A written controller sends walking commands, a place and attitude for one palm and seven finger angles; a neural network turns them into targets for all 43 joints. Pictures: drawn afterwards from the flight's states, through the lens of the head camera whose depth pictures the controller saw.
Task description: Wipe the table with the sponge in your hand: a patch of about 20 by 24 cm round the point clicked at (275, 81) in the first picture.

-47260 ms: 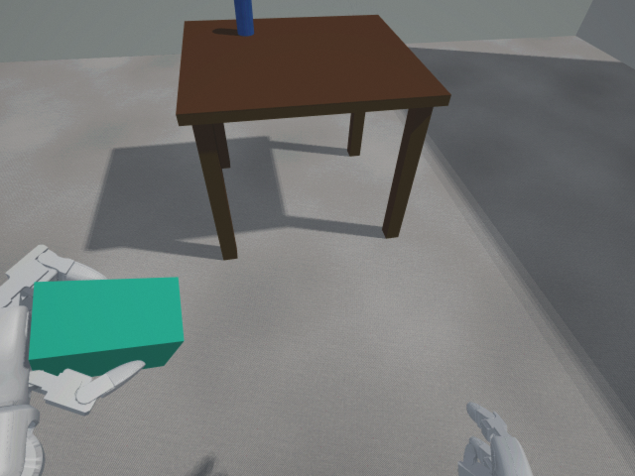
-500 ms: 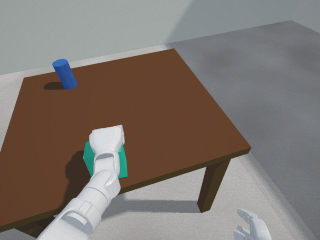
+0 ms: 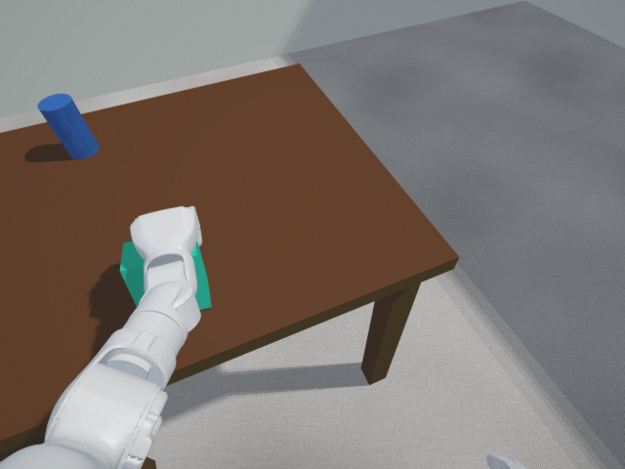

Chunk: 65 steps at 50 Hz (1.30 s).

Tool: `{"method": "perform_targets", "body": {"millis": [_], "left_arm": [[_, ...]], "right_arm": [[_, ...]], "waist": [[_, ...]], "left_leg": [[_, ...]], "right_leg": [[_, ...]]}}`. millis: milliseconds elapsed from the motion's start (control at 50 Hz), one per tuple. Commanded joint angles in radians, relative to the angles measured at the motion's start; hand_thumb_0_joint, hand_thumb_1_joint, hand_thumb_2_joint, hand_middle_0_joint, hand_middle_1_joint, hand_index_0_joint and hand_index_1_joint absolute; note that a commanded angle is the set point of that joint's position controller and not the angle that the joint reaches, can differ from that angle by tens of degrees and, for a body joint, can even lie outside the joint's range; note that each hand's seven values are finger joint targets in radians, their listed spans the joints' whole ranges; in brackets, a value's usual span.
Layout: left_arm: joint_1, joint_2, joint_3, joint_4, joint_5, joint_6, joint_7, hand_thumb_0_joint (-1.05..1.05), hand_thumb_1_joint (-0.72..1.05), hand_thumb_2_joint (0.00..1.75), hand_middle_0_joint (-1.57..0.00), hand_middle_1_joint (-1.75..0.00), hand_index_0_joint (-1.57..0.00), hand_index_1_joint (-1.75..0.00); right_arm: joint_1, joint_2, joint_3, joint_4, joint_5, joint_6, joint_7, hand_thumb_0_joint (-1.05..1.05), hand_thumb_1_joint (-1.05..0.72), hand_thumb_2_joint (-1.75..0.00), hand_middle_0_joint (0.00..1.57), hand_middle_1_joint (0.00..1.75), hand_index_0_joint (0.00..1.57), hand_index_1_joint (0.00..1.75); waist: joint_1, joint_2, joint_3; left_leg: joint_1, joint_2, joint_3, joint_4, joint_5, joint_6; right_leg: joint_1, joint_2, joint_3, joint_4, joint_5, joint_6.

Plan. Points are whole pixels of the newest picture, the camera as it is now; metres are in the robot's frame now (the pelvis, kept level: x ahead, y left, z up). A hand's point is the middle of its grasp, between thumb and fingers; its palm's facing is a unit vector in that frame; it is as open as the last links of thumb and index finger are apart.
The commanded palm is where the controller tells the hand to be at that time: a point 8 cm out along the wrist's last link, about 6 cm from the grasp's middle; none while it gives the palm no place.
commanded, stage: wipe forward along the third lane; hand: left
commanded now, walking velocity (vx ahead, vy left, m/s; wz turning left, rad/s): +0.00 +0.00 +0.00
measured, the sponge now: (172, 284) +0.39 +0.24 -0.03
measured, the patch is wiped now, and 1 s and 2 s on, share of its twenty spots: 0.85 0.95 1.00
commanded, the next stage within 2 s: wipe back along the third lane in 1.00 s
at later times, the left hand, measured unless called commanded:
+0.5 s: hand (169, 231) +0.46 +0.24 +0.02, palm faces -0.12 +0.02 -0.99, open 10.5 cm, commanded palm +0.44 +0.24 +0.05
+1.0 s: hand (160, 208) +0.51 +0.27 +0.02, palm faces -0.13 +0.01 -0.99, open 10.5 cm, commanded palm +0.50 +0.25 +0.05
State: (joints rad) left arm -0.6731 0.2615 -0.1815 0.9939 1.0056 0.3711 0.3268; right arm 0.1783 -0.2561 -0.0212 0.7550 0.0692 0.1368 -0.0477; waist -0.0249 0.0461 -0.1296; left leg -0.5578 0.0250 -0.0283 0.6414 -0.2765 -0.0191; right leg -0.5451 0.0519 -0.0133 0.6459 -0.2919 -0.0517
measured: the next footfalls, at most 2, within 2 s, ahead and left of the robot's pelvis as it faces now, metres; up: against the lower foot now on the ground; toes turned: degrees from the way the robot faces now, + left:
none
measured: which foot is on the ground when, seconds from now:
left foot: down 0.00-1.00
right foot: down 0.00-1.00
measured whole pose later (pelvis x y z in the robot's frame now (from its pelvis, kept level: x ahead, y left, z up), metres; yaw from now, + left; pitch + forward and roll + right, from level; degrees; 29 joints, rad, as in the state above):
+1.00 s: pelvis +0.01 +0.04 -0.02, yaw -2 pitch +21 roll -3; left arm -1.04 0.44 -0.09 1.30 1.06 0.35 0.30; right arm 0.28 -0.24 -0.01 0.76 0.04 0.07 0.00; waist -0.14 0.04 -0.16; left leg -0.81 0.03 -0.02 0.79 -0.34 0.02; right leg -0.76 0.05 0.00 0.71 -0.31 -0.01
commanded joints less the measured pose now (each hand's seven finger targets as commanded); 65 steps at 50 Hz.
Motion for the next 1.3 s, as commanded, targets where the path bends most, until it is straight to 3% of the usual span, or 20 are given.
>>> {"method": "perform_targets", "body": {"millis": [0, 60, 100, 140, 300, 380, 440, 480, 520, 600, 640, 720, 900, 940, 1020, 1080, 1120, 1180, 1220, 1280], "left_arm": [[-0.295, 0.190, 0.040, -0.027, 0.021, 0.001, 0.036, 0.00, 0.10, 1.30, -1.20, -1.60, -1.20, -1.60], [-0.326, 0.239, 0.070, -0.003, 0.015, -0.004, 0.039, 0.00, 0.10, 1.30, -1.20, -1.60, -1.20, -1.60], [-0.356, 0.236, 0.058, 0.021, 0.014, -0.003, 0.041, 0.00, 0.10, 1.30, -1.20, -1.60, -1.20, -1.60], [-0.390, 0.280, 0.079, 0.040, 0.026, -0.007, 0.043, 0.00, 0.10, 1.30, -1.20, -1.60, -1.20, -1.60], [-0.468, 0.281, 0.070, 0.101, 0.040, -0.011, 0.040, 0.00, 0.10, 1.30, -1.20, -1.60, -1.20, -1.60], [-0.510, 0.286, 0.072, 0.120, 0.038, -0.014, 0.041, 0.00, 0.10, 1.30, -1.20, -1.60, -1.20, -1.60], [-0.519, 0.317, 0.093, 0.136, 0.043, -0.014, 0.040, 0.00, 0.10, 1.30, -1.20, -1.60, -1.20, -1.60], [-0.527, 0.288, 0.075, 0.149, 0.045, -0.012, 0.039, 0.00, 0.10, 1.30, -1.20, -1.60, -1.20, -1.60], [-0.532, 0.332, 0.112, 0.147, 0.039, -0.013, 0.035, 0.00, 0.10, 1.30, -1.20, -1.60, -1.20, -1.60], [-0.555, 0.318, 0.083, 0.177, 0.053, -0.004, 0.030, 0.00, 0.10, 1.30, -1.20, -1.60, -1.20, -1.60], [-0.584, 0.365, 0.109, 0.184, 0.056, -0.004, 0.028, 0.00, 0.10, 1.30, -1.20, -1.60, -1.20, -1.60], [-0.639, 0.350, 0.096, 0.186, 0.068, -0.006, 0.019, 0.00, 0.10, 1.30, -1.20, -1.60, -1.20, -1.60], [-0.662, 0.373, 0.107, 0.234, 0.078, -0.009, 0.011, 0.00, 0.10, 1.30, -1.20, -1.60, -1.20, -1.60], [-0.693, 0.385, 0.109, 0.225, 0.086, -0.010, 0.008, 0.00, 0.10, 1.30, -1.20, -1.60, -1.20, -1.60], [-0.772, 0.351, 0.082, 0.233, 0.087, -0.002, 0.002, 0.00, 0.10, 1.30, -1.20, -1.60, -1.20, -1.60], [-0.739, 0.402, 0.120, 0.258, 0.083, -0.004, 0.002, 0.00, 0.10, 1.30, -1.20, -1.60, -1.20, -1.60], [-0.684, 0.363, 0.110, 0.247, 0.067, -0.010, -0.011, 0.00, 0.10, 1.30, -1.20, -1.60, -1.20, -1.60], [-0.616, 0.290, 0.062, 0.221, 0.064, -0.014, -0.027, 0.00, 0.10, 1.30, -1.20, -1.60, -1.20, -1.60], [-0.586, 0.291, 0.080, 0.206, 0.057, -0.019, -0.029, 0.00, 0.10, 1.30, -1.20, -1.60, -1.20, -1.60], [-0.531, 0.237, 0.059, 0.185, 0.015, -0.020, -0.021, 0.00, 0.10, 1.30, -1.20, -1.60, -1.20, -1.60]], "right_arm": [[-0.043, -0.117, -0.033, -0.110, -0.004, -0.045, -0.005, 0.00, -0.90, -0.90, 0.20, 0.30, 0.20, 0.30], [-0.024, -0.123, -0.031, -0.105, -0.004, -0.049, -0.007, 0.00, -0.90, -0.90, 0.20, 0.30, 0.20, 0.30], [-0.018, -0.123, -0.028, -0.102, -0.003, -0.055, -0.007, 0.00, -0.90, -0.90, 0.20, 0.30, 0.20, 0.30], [-0.004, -0.129, -0.029, -0.096, -0.003, -0.059, -0.010, 0.00, -0.90, -0.90, 0.20, 0.30, 0.20, 0.30], [0.051, -0.130, -0.031, -0.084, -0.010, -0.077, 0.001, 0.00, -0.90, -0.90, 0.20, 0.30, 0.20, 0.30], [0.075, -0.134, -0.033, -0.077, -0.012, -0.080, 0.005, 0.00, -0.90, -0.90, 0.20, 0.30, 0.20, 0.30], [0.094, -0.138, -0.034, -0.075, -0.014, -0.082, 0.008, 0.00, -0.90, -0.90, 0.20, 0.30, 0.20, 0.30], [0.103, -0.136, -0.037, -0.069, -0.016, -0.084, 0.014, 0.00, -0.90, -0.90, 0.20, 0.30, 0.20, 0.30], [0.105, -0.142, -0.036, -0.073, -0.017, -0.083, 0.016, 0.00, -0.90, -0.90, 0.20, 0.30, 0.20, 0.30], [0.127, -0.144, -0.036, -0.068, -0.018, -0.082, 0.019, 0.00, -0.90, -0.90, 0.20, 0.30, 0.20, 0.30], [0.140, -0.150, -0.035, -0.066, -0.018, -0.081, 0.020, 0.00, -0.90, -0.90, 0.20, 0.30, 0.20, 0.30], [0.150, -0.152, -0.039, -0.061, -0.022, -0.084, 0.024, 0.00, -0.90, -0.90, 0.20, 0.30, 0.20, 0.30], [0.199, -0.161, -0.043, -0.053, -0.033, -0.083, 0.031, 0.00, -0.90, -0.90, 0.20, 0.30, 0.20, 0.30], [0.208, -0.161, -0.043, -0.053, -0.034, -0.080, 0.032, 0.00, -0.90, -0.90, 0.20, 0.30, 0.20, 0.30], [0.211, -0.162, -0.046, -0.042, -0.037, -0.082, 0.036, 0.00, -0.90, -0.90, 0.20, 0.30, 0.20, 0.30], [0.235, -0.166, -0.044, -0.045, -0.040, -0.079, 0.036, 0.00, -0.90, -0.90, 0.20, 0.30, 0.20, 0.30], [0.231, -0.161, -0.046, -0.053, -0.041, -0.079, 0.042, 0.00, -0.90, -0.90, 0.20, 0.30, 0.20, 0.30], [0.228, -0.149, -0.048, -0.062, -0.039, -0.073, 0.049, 0.00, -0.90, -0.90, 0.20, 0.30, 0.20, 0.30], [0.225, -0.150, -0.053, -0.060, -0.038, -0.068, 0.050, 0.00, -0.90, -0.90, 0.20, 0.30, 0.20, 0.30], [0.205, -0.142, -0.050, -0.066, -0.031, -0.066, 0.055, 0.00, -0.90, -0.90, 0.20, 0.30, 0.20, 0.30]], "waist": [[-0.022, -0.119, -0.215], [-0.030, -0.143, -0.224], [-0.041, -0.132, -0.202], [-0.046, -0.119, -0.208], [-0.067, -0.084, -0.270], [-0.086, -0.105, -0.287], [-0.080, -0.079, -0.308], [-0.090, -0.066, -0.300], [-0.082, -0.078, -0.328], [-0.101, -0.073, -0.302], [-0.102, -0.068, -0.308], [-0.114, -0.020, -0.321], [-0.133, -0.044, -0.350], [-0.133, -0.005, -0.370], [-0.161, 0.024, -0.333], [-0.151, -0.010, -0.382], [-0.133, 0.003, -0.424], [-0.120, 0.007, -0.420], [-0.112, -0.004, -0.423], [-0.097, -0.016, -0.383]], "left_leg": [[0.038, -0.042, 0.051, -0.036, 0.025, 0.062], [0.016, -0.041, 0.047, -0.034, 0.010, 0.063], [-0.001, -0.040, 0.050, -0.035, -0.021, 0.064], [-0.005, -0.039, 0.044, -0.030, -0.027, 0.065], [-0.008, -0.031, 0.043, -0.003, 0.005, 0.066], [-0.016, -0.027, 0.042, 0.012, 0.022, 0.068], [-0.021, -0.027, 0.036, 0.018, 0.046, 0.067], [-0.013, -0.023, 0.041, 0.027, 0.054, 0.068], [-0.024, -0.023, 0.037, 0.029, 0.068, 0.068], [-0.028, -0.020, 0.037, 0.034, 0.063, 0.069], [-0.030, -0.018, 0.030, 0.036, 0.070, 0.070], [-0.008, -0.011, 0.024, 0.043, 0.094, 0.068], [-0.017, -0.005, 0.019, 0.081, 0.134, 0.069], [-0.002, -0.002, 0.011, 0.085, 0.157, 0.066], [0.015, 0.007, 0.000, 0.083, 0.138, 0.066], [-0.014, 0.001, 0.005, 0.105, 0.163, 0.069], [0.012, 0.002, 0.005, 0.102, 0.194, 0.066], [0.041, 0.006, 0.007, 0.099, 0.207, 0.064], [0.054, 0.008, 0.002, 0.094, 0.231, 0.063], [0.045, 0.005, 0.012, 0.073, 0.201, 0.063]], "right_leg": [[0.141, -0.035, 0.055, -0.130, 0.162, 0.023], [0.138, -0.033, 0.051, -0.128, 0.134, 0.029], [0.114, -0.034, 0.053, -0.135, 0.089, 0.032], [0.094, -0.030, 0.049, -0.130, 0.059, 0.031], [0.070, -0.023, 0.033, -0.101, 0.109, 0.030], [0.058, -0.019, 0.026, -0.089, 0.141, 0.033], [0.055, -0.016, 0.020, -0.072, 0.160, 0.030], [0.033, -0.014, 0.016, -0.072, 0.171, 0.029], [0.060, -0.013, 0.018, -0.065, 0.192, 0.028], [0.022, -0.009, 0.009, -0.064, 0.179, 0.029], [0.014, -0.006, 0.005, -0.057, 0.170, 0.028], [-0.029, -0.002, -0.002, -0.044, 0.168, 0.021], [-0.060, 0.009, -0.013, -0.021, 0.203, 0.022], [-0.077, 0.011, -0.017, -0.008, 0.204, 0.017], [-0.144, 0.016, -0.024, -0.014, 0.146, 0.014], [-0.098, 0.017, -0.023, 0.001, 0.196, 0.016], [-0.070, 0.017, -0.024, 0.005, 0.228, 0.015], [-0.075, 0.023, -0.029, -0.005, 0.225, 0.015], [-0.056, 0.022, -0.028, -0.006, 0.249, 0.013], [-0.041, 0.022, -0.032, -0.025, 0.229, 0.016]]}}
